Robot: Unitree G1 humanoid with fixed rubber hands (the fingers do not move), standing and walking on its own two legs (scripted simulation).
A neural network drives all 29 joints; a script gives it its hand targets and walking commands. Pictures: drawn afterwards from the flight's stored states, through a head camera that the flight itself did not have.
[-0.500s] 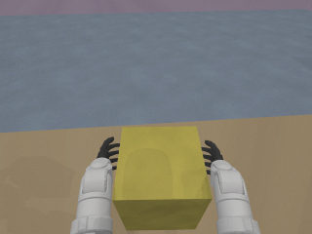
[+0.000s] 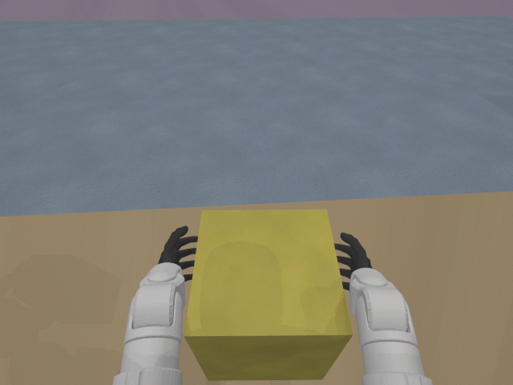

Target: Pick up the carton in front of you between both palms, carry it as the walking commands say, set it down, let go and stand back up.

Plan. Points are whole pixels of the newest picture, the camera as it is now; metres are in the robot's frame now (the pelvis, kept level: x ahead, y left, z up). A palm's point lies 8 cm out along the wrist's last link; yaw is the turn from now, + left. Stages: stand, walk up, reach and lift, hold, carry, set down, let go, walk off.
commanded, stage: carry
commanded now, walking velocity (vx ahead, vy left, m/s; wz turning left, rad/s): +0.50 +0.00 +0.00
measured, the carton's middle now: (264, 298) +0.29 +0.00 -0.02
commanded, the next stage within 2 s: none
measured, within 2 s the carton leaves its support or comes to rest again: neither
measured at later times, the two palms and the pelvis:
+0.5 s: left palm (173, 187) +0.46 +0.17 +0.09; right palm (327, 186) +0.47 -0.13 +0.09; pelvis +0.20 +0.02 +0.00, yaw +0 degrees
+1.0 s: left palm (203, 116) +0.80 +0.15 +0.07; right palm (310, 121) +0.79 -0.15 +0.06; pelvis +0.53 +0.01 -0.02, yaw +0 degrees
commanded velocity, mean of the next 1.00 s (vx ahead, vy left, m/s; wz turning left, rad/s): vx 0.50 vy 0.00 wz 0.00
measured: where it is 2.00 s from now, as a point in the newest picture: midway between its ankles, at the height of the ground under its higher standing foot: (252, 251)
